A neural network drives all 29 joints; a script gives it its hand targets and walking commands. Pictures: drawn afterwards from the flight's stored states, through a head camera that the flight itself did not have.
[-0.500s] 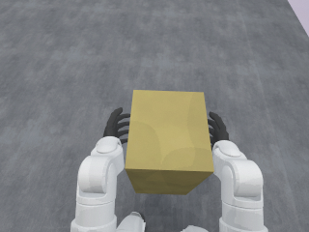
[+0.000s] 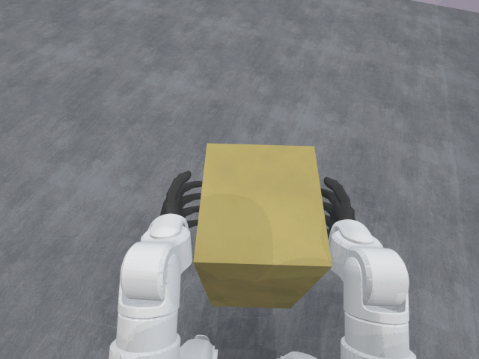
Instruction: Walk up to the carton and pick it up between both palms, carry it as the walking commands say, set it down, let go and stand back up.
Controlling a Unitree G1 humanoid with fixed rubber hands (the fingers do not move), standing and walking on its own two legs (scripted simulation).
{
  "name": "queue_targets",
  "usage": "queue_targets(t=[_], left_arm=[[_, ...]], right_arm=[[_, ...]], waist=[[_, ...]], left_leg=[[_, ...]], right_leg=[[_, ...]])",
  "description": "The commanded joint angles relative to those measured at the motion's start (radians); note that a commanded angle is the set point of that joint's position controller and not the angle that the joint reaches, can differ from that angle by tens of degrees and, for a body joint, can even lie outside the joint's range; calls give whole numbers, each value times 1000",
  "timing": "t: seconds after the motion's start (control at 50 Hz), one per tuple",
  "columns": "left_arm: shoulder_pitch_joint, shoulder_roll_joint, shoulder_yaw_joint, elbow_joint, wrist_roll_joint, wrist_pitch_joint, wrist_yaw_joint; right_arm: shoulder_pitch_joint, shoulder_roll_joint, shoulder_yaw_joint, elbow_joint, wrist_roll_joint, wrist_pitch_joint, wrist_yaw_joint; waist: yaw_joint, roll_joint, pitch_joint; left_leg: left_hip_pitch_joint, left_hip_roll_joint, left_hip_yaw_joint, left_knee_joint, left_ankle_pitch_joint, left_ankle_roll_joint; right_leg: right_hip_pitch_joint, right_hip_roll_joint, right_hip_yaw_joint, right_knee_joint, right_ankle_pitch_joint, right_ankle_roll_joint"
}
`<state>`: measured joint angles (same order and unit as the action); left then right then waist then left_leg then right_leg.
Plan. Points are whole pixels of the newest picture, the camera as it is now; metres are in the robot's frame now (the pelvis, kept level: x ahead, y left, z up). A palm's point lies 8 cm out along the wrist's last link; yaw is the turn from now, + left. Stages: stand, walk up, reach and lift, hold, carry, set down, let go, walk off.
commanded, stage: carry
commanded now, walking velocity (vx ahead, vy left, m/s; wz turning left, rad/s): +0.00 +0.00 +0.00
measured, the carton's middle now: (254, 238) +0.31 +0.00 +0.02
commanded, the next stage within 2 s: none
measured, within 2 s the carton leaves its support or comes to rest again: neither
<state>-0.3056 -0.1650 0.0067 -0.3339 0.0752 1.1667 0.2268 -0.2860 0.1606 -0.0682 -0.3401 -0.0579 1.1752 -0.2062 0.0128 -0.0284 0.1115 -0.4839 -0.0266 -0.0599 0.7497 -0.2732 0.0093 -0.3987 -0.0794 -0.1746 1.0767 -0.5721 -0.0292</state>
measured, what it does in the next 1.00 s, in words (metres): steps on the spot: right foot, then left foot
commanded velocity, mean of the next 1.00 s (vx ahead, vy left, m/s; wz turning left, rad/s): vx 0.00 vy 0.00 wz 0.00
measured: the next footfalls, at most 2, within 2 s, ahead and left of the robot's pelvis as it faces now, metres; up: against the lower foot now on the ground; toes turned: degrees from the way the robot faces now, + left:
right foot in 0.14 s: +0.03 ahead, -0.13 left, +0.00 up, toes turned -6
left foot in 0.48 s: +0.08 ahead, +0.13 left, +0.00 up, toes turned +0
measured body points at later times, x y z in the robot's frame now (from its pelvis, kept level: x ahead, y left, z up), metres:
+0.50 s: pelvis +0.00 +0.02 +0.01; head +0.03 +0.03 +0.45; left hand +0.30 +0.17 +0.10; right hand +0.32 -0.08 +0.10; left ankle +0.04 +0.13 -0.71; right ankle -0.01 -0.12 -0.71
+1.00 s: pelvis -0.03 +0.04 +0.02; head -0.01 +0.03 +0.47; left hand +0.26 +0.20 +0.13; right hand +0.29 -0.05 +0.12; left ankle -0.02 +0.16 -0.68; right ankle -0.03 -0.07 -0.71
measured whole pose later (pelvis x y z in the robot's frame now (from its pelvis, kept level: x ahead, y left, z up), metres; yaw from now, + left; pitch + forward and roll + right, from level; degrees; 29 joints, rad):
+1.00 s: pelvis -0.03 +0.04 +0.02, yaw +7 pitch +0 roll -1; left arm -0.30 -0.16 0.01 -0.33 0.07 1.17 0.22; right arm -0.28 0.16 -0.06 -0.33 -0.06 1.18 -0.22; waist 0.01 0.04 0.05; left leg -0.43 -0.03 -0.08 0.85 -0.35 0.02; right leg -0.21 -0.05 -0.15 0.54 -0.31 -0.01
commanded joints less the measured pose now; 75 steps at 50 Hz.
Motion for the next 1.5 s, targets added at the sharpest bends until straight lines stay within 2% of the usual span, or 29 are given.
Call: queue_targets(t=[0.0, 0.08, 0.1, 0.12, 0.14, 0.18, 0.32, 0.4, 0.42, 0.46, 0.48, 0.54, 0.64, 0.7, 0.74, 0.76, 0.78, 0.84, 0.94, 1.0, 1.02, 1.04, 1.06, 1.12, 1.3, 1.32, 1.36, 1.38, 1.48], left_arm=[[-350, -994, -518, -141, -325, -44, -145], [-273, -991, -484, -112, -328, -57, -158], [-283, -983, -467, -131, -327, -64, -163], [-258, -978, -449, -122, -321, -69, -171], [-264, -969, -447, -118, -322, -70, -170], [-250, -967, -430, -97, -310, -65, -167], [-214, -889, -402, -60, -268, -27, -143], [-243, -918, -432, -65, -275, -16, -135], [-248, -924, -441, -63, -275, -14, -133], [-275, -934, -466, -76, -283, -12, -132], [-302, -940, -486, -78, -293, -10, -128], [-380, -973, -520, -120, -315, -16, -128], [-332, -969, -499, -104, -320, -26, -138], [-272, -974, -473, -91, -311, -36, -149], [-263, -967, -441, -94, -307, -43, -159], [-254, -966, -437, -89, -304, -44, -162], [-287, -971, -445, -99, -317, -45, -165], [-245, -943, -403, -34, -288, -31, -164], [-231, -900, -399, -15, -268, -7, -148], [-260, -904, -422, -24, -268, -2, -140], [-263, -904, -430, -27, -263, 0, -138], [-273, -909, -442, -28, -262, 3, -135], [-296, -916, -459, -39, -269, 4, -132], [-379, -969, -502, -64, -301, 2, -137], [-289, -975, -465, -51, -305, -15, -147], [-290, -974, -457, -58, -306, -16, -152], [-296, -956, -437, -62, -304, -19, -159], [-307, -962, -440, -53, -308, -19, -158], [-273, -921, -397, 10, -278, -4, -159]], right_arm=[[-304, 978, 480, -74, 285, -54, 125], [-299, 974, 526, -107, 283, -66, 100], [-319, 983, 542, -133, 287, -71, 98], [-342, 979, 557, -165, 282, -71, 96], [-401, 965, 562, -191, 281, -74, 99], [-384, 984, 564, -162, 280, -68, 97], [-325, 919, 525, -87, 273, -20, 85], [-294, 919, 495, -83, 278, -9, 97], [-281, 920, 482, -71, 280, -8, 101], [-288, 898, 458, -65, 286, -17, 105], [-271, 908, 453, -47, 280, -18, 106], [-271, 950, 441, -31, 267, -26, 115], [-295, 962, 473, -82, 274, -43, 107], [-319, 970, 511, -115, 279, -50, 96], [-326, 972, 537, -131, 270, -53, 93], [-332, 961, 536, -138, 261, -50, 94], [-371, 963, 545, -150, 256, -51, 95], [-357, 962, 545, -94, 253, -30, 90], [-319, 909, 506, -50, 256, -5, 91], [-287, 906, 477, -30, 258, 2, 101], [-291, 898, 467, -27, 263, 3, 105], [-295, 883, 454, -22, 266, 1, 106], [-285, 891, 448, -18, 271, -4, 106], [-300, 941, 444, -2, 254, -9, 118], [-325, 962, 494, -77, 263, -33, 96], [-320, 965, 503, -77, 260, -34, 93], [-336, 953, 509, -96, 244, -33, 94], [-352, 945, 506, -83, 236, -28, 96], [-348, 930, 493, -13, 235, -8, 95]], waist=[[-38, 284, -554], [7, 114, -667], [16, -124, -644], [6, -375, -593], [0, -341, -535], [-3, -160, -503], [1, -130, -500], [-23, -129, -544], [-26, -47, -571], [-6, 382, -583], [-5, 377, -579], [-33, 313, -525], [-33, 219, -628], [-3, 151, -680], [5, -143, -616], [8, -319, -530], [0, -301, -486], [0, -177, -458], [-4, -135, -486], [-24, -78, -530], [-14, 29, -559], [-11, 258, -565], [-10, 377, -551], [-29, 270, -478], [-4, 161, -622], [-1, 89, -620], [2, -249, -500], [6, -274, -447], [-5, -134, -429]], left_leg=[[281, 233, -422, -372, 352, 125], [149, 138, -234, -188, 421, 38], [-12, 8, -69, -29, 196, -3], [-235, -87, 70, 180, -283, -46], [-297, 2, 82, 300, -295, -47], [-227, 29, 63, 397, -171, -34], [-110, 27, 132, 119, -116, -46], [147, -8, 152, -201, 71, -25], [245, 13, 110, -292, 258, -26], [432, 303, -434, -360, 777, 89], [445, 315, -495, -353, 787, 141], [409, 249, -400, -383, 371, 134], [492, 222, -354, -345, 612, 142], [395, 167, -233, -276, 498, 88], [100, 19, -51, -110, 206, 15], [-112, -63, 59, 20, -160, -14], [-169, -31, 58, 146, -237, -8], [-143, 4, 72, 221, -136, -6], [2, -4, 110, 2, -75, -3], [204, -19, 116, -305, 183, 1], [307, 50, 15, -306, 443, 8], [393, 225, -270, -334, 693, 63], [460, 304, -447, -380, 715, 129], [354, 266, -402, -441, 199, 161], [369, 162, -227, -324, 357, 108], [276, 120, -177, -275, 286, 81], [-47, -61, 52, -48, -42, 5], [-115, -49, 66, 97, -197, 10], [-60, 9, 89, 112, -111, 13]], right_leg=[[50, 87, 191, -162, -9, 54], [462, 44, 185, -719, 235, 25], [606, -110, 273, -798, 407, -7], [686, -363, 434, -767, 847, -79], [643, -446, 416, -751, 899, -134], [555, -350, 214, -666, 930, -116], [521, -282, 117, -563, 987, -83], [383, -225, 49, -452, 790, -14], [323, -182, 22, -385, 651, 21], [-18, 52, 23, -92, -92, 90], [-53, 70, 151, -2, -166, 72], [-88, 54, 193, -55, -45, 57], [49, 93, 174, -298, 9, 54], [325, 76, 141, -691, 208, 37], [559, -136, 288, -789, 460, -5], [610, -307, 408, -788, 742, -66], [574, -380, 408, -765, 868, -110], [529, -298, 213, -680, 868, -117], [478, -244, 134, -580, 942, -84], [386, -172, 64, -461, 779, -20], [289, -115, 36, -383, 580, 20], [114, -10, 5, -221, 254, 63], [-38, 71, 66, -122, -118, 64], [-64, 50, 187, -113, -42, 34], [285, 94, 114, -669, 189, 27], [399, 31, 163, -752, 225, 14], [510, -252, 405, -824, 413, -70], [468, -349, 444, -827, 511, -136], [414, -246, 194, -661, 732, -107]])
